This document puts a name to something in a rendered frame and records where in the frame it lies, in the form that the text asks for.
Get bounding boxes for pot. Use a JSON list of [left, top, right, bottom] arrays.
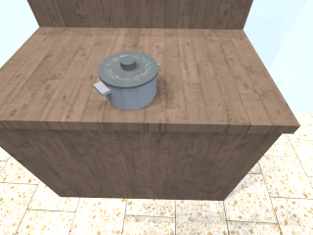
[[93, 63, 160, 111]]

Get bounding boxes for lid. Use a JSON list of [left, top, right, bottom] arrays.
[[98, 51, 158, 89]]

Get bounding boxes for knob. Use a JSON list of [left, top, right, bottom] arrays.
[[119, 56, 136, 70]]

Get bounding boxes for table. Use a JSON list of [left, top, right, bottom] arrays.
[[0, 0, 300, 201]]

